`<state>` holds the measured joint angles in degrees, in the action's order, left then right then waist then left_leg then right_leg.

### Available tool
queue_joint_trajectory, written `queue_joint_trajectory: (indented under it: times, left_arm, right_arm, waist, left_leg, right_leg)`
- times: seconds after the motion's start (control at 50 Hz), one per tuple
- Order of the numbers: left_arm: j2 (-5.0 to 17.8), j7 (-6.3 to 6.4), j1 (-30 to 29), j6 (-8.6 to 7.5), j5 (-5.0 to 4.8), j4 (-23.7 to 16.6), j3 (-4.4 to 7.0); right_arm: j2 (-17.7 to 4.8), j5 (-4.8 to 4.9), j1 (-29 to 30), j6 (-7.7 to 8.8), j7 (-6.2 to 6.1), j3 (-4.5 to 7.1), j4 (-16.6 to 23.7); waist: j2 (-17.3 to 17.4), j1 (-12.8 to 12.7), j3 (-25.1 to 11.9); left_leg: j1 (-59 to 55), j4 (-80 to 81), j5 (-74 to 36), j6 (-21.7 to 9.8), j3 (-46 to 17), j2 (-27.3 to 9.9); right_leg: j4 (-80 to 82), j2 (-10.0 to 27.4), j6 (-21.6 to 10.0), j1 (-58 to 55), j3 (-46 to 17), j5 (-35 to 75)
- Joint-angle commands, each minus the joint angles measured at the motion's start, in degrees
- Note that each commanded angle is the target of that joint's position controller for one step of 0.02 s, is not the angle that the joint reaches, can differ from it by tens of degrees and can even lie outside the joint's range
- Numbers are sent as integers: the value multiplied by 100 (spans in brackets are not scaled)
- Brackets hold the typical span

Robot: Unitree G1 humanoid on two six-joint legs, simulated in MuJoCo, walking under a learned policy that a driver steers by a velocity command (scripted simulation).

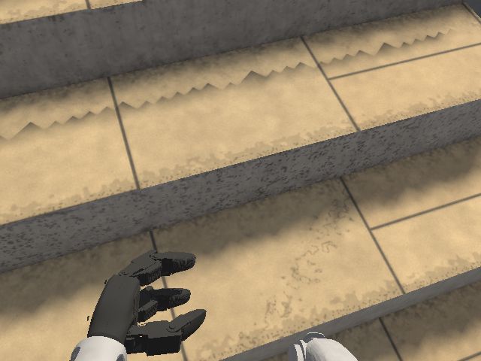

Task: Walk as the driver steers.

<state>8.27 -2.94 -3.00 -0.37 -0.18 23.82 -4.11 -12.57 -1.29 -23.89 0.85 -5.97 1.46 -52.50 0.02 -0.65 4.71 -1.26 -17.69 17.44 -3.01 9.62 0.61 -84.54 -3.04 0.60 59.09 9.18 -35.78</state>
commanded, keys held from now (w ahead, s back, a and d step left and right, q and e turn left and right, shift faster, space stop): e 0.38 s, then w+e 0.06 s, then w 0.56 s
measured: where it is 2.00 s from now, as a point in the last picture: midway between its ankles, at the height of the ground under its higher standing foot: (363, 88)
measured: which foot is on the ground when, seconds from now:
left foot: down 0.00-0.04, up 0.06-0.42, down 0.44-1.00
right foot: up 0.00-0.00, down 0.02-0.44, up 0.46-1.00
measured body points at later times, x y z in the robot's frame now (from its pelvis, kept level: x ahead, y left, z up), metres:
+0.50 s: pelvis +0.22 +0.13 +0.19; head +0.24 +0.13 +0.64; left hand +0.39 +0.39 +0.08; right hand +0.37 -0.12 +0.14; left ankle +0.33 +0.22 -0.41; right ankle +0.10 -0.01 -0.47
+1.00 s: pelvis +0.36 +0.03 +0.34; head +0.36 +0.02 +0.79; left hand +0.63 +0.14 +0.26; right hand +0.21 -0.17 +0.20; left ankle +0.33 +0.22 -0.40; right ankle +0.45 -0.17 -0.35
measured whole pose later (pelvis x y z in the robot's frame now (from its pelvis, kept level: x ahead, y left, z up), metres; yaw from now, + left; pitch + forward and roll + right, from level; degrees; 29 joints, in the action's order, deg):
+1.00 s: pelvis +0.36 +0.03 +0.34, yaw -23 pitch -1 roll +0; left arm 11.2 -2.3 10.2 -1.5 -2.6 35.2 0.4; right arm -11.4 0.6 -31.0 2.7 -2.2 2.1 -49.6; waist 0.9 6.5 -0.4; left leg -3.3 -15.1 17.7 0.7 5.0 -6.5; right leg -42.3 4.9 0.5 34.6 2.4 -3.8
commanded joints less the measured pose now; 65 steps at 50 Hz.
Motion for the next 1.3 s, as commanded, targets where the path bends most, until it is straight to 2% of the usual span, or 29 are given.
queue_joint_trajectory:
  times: [0.02,0.04,0.06,0.08,0.1,0.12,0.14,0.18,0.24,0.34,0.38,0.42,0.44,0.46,0.48,0.5,0.52,0.56,0.64,0.8,0.92,1.02,1.06,1.08,1.1,1.12,1.14,1.22,1.3]
  left_arm:
    - [1559,231,2330,161,230,3,671]
    - [1937,373,3650,150,330,600,800]
    - [2483,628,2733,98,478,608,842]
    - [1835,642,2511,29,442,583,720]
    - [1598,605,2791,-30,171,949,642]
    - [1444,547,2279,-104,-108,1188,616]
    - [915,494,1847,-127,-90,1238,514]
    - [777,281,765,-132,-95,1015,514]
    - [1074,289,1753,-216,38,1643,592]
    - [1960,686,2137,312,-267,1593,938]
    - [2358,607,2002,364,-288,1434,1137]
    - [2028,549,1747,198,-365,1386,1077]
    - [1541,545,1706,65,-269,1289,969]
    - [750,354,2086,-61,-34,977,783]
    - [908,214,2512,-86,-23,1120,893]
    - [1096,229,2258,46,-148,1038,927]
    - [1020,319,2155,134,-154,880,827]
    - [1278,412,2025,234,-87,859,833]
    - [879,454,1790,-23,-216,886,727]
    - [808,242,991,-206,-50,500,624]
    - [454,82,693,-163,-265,582,469]
    - [817,-31,1024,-352,-289,837,698]
    - [1078,6,2505,-359,-175,1337,876]
    - [1387,52,3248,-322,-171,1477,972]
    - [2211,165,3548,-298,-130,1552,1135]
    - [1788,162,3646,-315,-146,1682,1069]
    - [1391,122,3154,-384,32,1715,924]
    - [592,110,2286,-484,74,2170,698]
    - [106,166,3255,-387,243,3024,441]
  right_arm:
    - [-2584,114,1581,235,-95,620,1168]
    - [-2531,154,2471,349,8,607,1762]
    - [-1675,6,2101,527,378,376,1722]
    - [-1537,47,1415,696,784,390,1457]
    - [-958,48,2152,617,890,176,2054]
    - [57,-95,2203,585,909,-170,2520]
    - [574,-138,1791,490,852,-410,2512]
    - [-42,111,867,285,657,-320,2238]
    - [290,82,1677,233,369,-493,2720]
    - [471,-242,2716,287,361,-723,3845]
    - [253,-106,2172,274,247,-486,3431]
    - [-210,-115,1328,182,128,-74,3040]
    - [-714,-151,604,200,149,169,2798]
    - [-1397,-257,344,44,178,296,2712]
    - [-1021,-181,832,61,165,185,2959]
    - [-675,197,1236,100,255,103,2765]
    - [-443,300,1519,68,318,66,2344]
    - [-21,221,1549,134,379,6,1805]
    - [106,39,446,321,315,148,1037]
    - [-389,19,-420,245,192,175,606]
    - [-813,190,-605,195,257,311,640]
    - [-1033,139,-412,302,470,356,554]
    - [-897,88,-380,290,511,320,455]
    - [-636,21,-98,296,543,219,653]
    - [246,133,-727,351,550,-50,875]
    - [-55,391,-547,444,535,-18,837]
    - [-219,503,-495,452,550,107,750]
    - [-91,400,251,343,583,174,854]
    - [589,467,738,114,654,-132,1018]
  waist:
    - [1178,-1939,-3085]
    - [-189,-2685,-3508]
    - [-3236,-1685,-4143]
    - [-1670,-1365,-4147]
    - [-449,-1190,-2540]
    - [680,-318,-633]
    - [920,215,-402]
    - [571,875,398]
    - [-25,418,85]
    - [-686,523,-1400]
    - [-1146,628,-2116]
    - [-1558,896,-2344]
    - [-517,1047,-2447]
    - [2866,614,-2805]
    - [2178,348,-2612]
    - [1497,214,-1307]
    - [1192,-95,-365]
    - [534,-317,265]
    - [565,41,38]
    - [808,365,-122]
    - [772,652,150]
    - [657,160,388]
    - [599,-488,-311]
    - [51,-820,-808]
    - [-2432,-466,-1594]
    - [-2038,-463,-1772]
    - [-1626,-253,-1469]
    - [-863,54,-545]
    - [-627,-65,32]
  left_leg:
    - [773,-2584,-16004,-125,-671,-1886]
    - [2261,-6047,-11184,239,-911,-796]
    - [4411,-9914,-485,616,-1727,1112]
    - [4897,-11066,-72,232,-2680,692]
    - [5597,-11761,559,341,-2350,716]
    - [6316,-11766,932,128,-1930,604]
    - [6355,-11643,1054,56,-1784,295]
    - [5378,-10169,1251,187,-1250,100]
    - [6431,-11084,1040,425,-851,144]
    - [5376,-7392,1065,453,-633,-268]
    - [3602,-6657,959,419,-107,-72]
    - [2341,-5087,1051,288,-414,228]
    - [1371,-4074,670,-136,-2203,-411]
    - [626,-1008,606,-1196,-5965,-2103]
    - [1222,35,3151,-1404,-7906,-2412]
    - [2114,179,5067,-1265,-7381,-2184]
    - [2942,13,5333,-1039,-6458,-2028]
    - [3996,-841,3831,-424,-4188,-1646]
    - [2790,-1032,2427,-743,-2956,-1317]
    - [762,269,1062,-1090,-2427,-1525]
    - [1820,1458,621,-878,-1280,-1519]
    - [197,1181,-327,-707,-1156,-1920]
    - [342,-656,-1220,-541,-693,-1357]
    - [1484,-2080,-523,-388,-721,-1084]
    - [3393,-3886,364,-28,-646,-264]
    - [3756,-5516,914,104,-1437,-84]
    - [4203,-6637,409,94,-1848,-271]
    - [4609,-7625,-961,-49,-1787,-636]
    - [7314,-11853,-300,-419,-1781,-171]
  right_leg:
    - [1982,-615,-724,-4809,-168,864]
    - [3737,-169,-1740,-6318,-2273,2199]
    - [6049,1742,-3083,-7331,-6908,4177]
    - [6110,2082,-2875,-7110,-7428,2849]
    - [6143,1817,-2509,-6044,-6623,2497]
    - [6131,1385,-2051,-4545,-5467,2752]
    - [5854,1080,-1626,-3826,-4319,3051]
    - [6365,540,-1222,-2049,-2651,3360]
    - [6438,754,-1219,-2797,-2600,4569]
    - [6906,737,-914,-3841,-2619,4930]
    - [6806,1027,-874,-4061,-2267,6326]
    - [5987,1091,-695,-4514,-2237,7970]
    - [3973,626,-521,-3943,-1962,7563]
    - [1587,-526,-115,-2249,-1986,1239]
    - [-398,-612,50,-1809,-2879,1165]
    - [-1552,-350,37,-1190,-2322,1533]
    - [-1846,-116,-59,-932,-1923,1676]
    - [-1429,187,-214,-1414,-1704,2028]
    - [-800,92,-413,-861,-1883,2609]
    - [287,718,250,485,-1395,3013]
    - [3524,775,199,-2619,-383,3238]
    - [5350,744,-399,-3115,-666,3251]
    - [5784,577,-549,-4657,-665,2743]
    - [5596,1089,-362,-5921,-1372,2788]
    - [6448,2159,-894,-7514,-3632,1296]
    - [7392,2276,-781,-7145,-5032,46]
    - [7365,2364,-619,-6638,-4678,-253]
    - [7008,1728,-232,-5215,-2197,2176]
    - [6875,2184,-569,-5404,-2091,1962]
Next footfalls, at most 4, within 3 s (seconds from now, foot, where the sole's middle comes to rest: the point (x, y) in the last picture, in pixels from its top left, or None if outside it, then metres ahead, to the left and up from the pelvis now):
0.02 right None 0.16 -0.05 -0.61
0.44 left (141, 321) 0.37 0.21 -0.44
1.08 right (341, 275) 0.48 -0.19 -0.44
1.58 left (312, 107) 0.78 -0.12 -0.27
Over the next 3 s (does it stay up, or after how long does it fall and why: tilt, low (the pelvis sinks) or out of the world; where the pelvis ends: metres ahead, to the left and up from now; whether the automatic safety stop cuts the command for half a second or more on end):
stays up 1.09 -0.07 0.66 its command is cut before an obstacle after 1.4 s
